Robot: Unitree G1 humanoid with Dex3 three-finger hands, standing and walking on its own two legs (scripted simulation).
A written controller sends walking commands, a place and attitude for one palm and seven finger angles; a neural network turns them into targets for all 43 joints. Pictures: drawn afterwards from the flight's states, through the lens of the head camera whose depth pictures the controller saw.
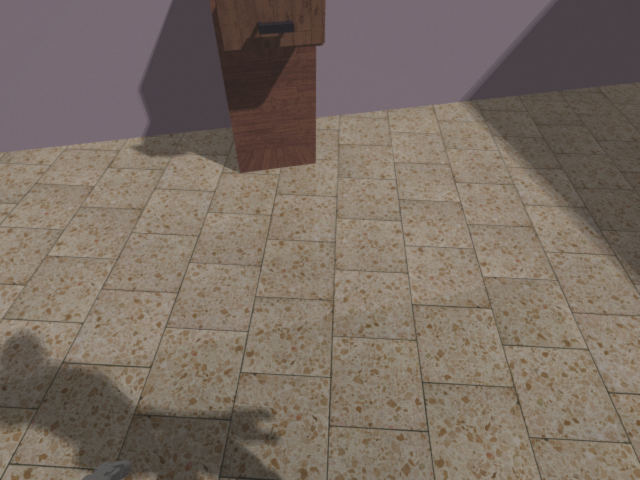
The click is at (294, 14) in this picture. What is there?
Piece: drawer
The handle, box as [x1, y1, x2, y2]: [258, 19, 293, 34]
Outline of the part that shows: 293,23 289,19 287,19 286,21 261,23 260,21 258,21 259,33 260,34 293,31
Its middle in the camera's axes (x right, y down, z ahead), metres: -0.15 -0.70 +1.27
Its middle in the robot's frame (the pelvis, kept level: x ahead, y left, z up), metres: +1.41 +0.22 +0.02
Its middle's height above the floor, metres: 0.78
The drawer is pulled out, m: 0.25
